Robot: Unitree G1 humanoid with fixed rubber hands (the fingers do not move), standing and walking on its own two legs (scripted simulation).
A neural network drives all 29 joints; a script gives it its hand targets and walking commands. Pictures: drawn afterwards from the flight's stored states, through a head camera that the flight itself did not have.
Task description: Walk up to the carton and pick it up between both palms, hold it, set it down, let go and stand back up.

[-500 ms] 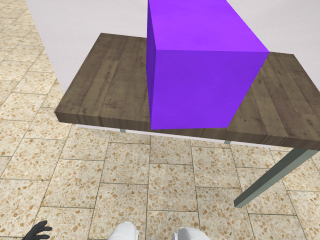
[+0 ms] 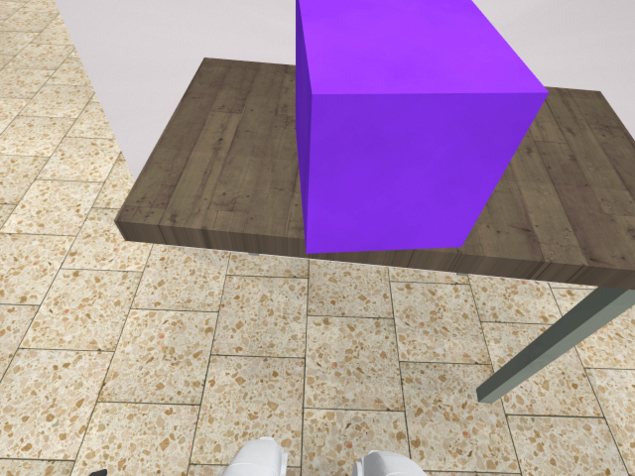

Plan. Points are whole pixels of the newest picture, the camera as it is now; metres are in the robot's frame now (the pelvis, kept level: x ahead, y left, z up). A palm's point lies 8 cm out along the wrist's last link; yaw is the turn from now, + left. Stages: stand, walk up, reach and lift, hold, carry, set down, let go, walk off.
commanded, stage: walk up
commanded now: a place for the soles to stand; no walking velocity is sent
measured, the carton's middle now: (380, 115) +0.55 -0.05 +0.16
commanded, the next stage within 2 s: none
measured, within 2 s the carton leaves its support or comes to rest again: neither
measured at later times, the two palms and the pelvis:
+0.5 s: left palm out of the picture +0.03 +0.28 -0.11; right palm out of the picture +0.06 -0.36 -0.09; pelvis -0.01 -0.03 +0.00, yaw +0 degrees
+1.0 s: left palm out of the picture +0.04 +0.28 -0.12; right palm out of the picture +0.02 -0.39 -0.08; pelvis -0.05 -0.05 -0.01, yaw +1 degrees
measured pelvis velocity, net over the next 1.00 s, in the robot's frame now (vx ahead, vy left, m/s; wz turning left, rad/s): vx -0.05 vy -0.05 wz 0.01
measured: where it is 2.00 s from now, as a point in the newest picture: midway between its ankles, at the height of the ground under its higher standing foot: outside the picture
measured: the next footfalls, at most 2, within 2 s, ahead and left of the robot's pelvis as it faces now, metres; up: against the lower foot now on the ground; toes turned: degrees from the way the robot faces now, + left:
right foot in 0.24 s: +0.04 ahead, -0.11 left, +0.00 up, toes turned -3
left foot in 0.60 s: +0.06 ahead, +0.11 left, +0.00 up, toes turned -3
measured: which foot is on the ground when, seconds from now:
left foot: down 0.00-0.26, up 0.28-0.58, down 0.60-0.96, up 0.98-1.00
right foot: up 0.00-0.22, down 0.24-0.64, up 0.66-0.94, down 0.96-1.00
